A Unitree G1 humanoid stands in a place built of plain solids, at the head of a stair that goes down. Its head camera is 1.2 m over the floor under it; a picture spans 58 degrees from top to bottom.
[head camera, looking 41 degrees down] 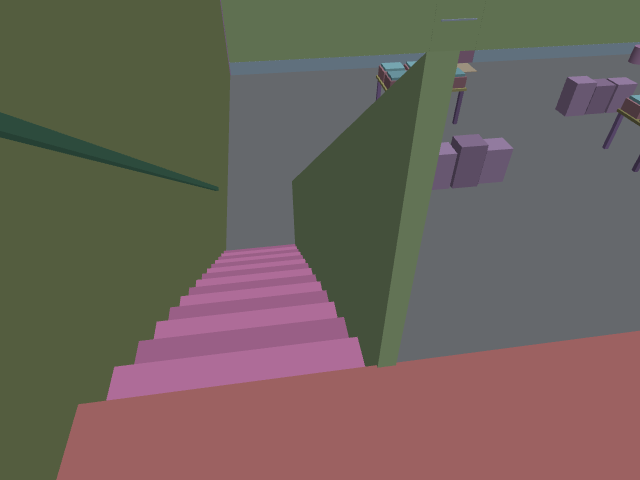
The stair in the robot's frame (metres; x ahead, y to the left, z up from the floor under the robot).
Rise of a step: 0.18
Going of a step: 0.24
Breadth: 0.90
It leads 8 degrees to the left of straight ahead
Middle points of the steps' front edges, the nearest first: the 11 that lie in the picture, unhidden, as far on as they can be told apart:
0.71 0.27 0.00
0.95 0.30 -0.18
1.19 0.34 -0.35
1.43 0.37 -0.53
1.68 0.41 -0.71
1.92 0.44 -0.88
2.16 0.48 -1.06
2.40 0.51 -1.24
2.64 0.55 -1.42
2.88 0.59 -1.59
3.12 0.62 -1.77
